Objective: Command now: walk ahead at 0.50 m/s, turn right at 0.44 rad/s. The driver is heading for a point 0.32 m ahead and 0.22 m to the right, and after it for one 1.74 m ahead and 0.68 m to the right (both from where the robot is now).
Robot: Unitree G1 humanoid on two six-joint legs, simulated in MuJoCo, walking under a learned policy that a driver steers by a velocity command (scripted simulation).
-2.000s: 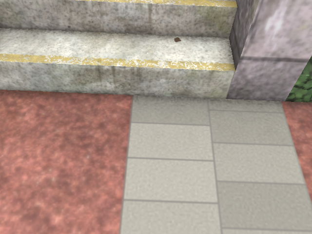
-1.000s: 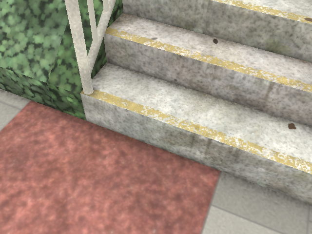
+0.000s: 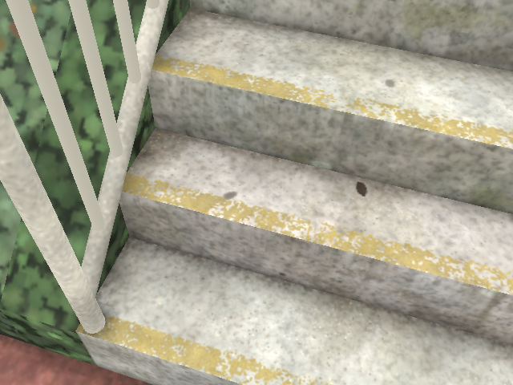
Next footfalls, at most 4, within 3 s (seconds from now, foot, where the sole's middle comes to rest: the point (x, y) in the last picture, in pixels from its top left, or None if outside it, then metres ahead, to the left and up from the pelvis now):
0.30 right None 0.18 -0.12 -0.78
0.78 left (265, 344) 0.50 -0.02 -0.57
1.34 right None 0.22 -0.32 -0.55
1.50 left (289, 375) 0.43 -0.07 -0.56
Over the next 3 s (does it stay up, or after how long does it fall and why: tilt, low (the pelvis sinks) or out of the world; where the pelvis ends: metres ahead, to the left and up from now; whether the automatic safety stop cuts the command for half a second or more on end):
stays up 0.61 -0.66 0.41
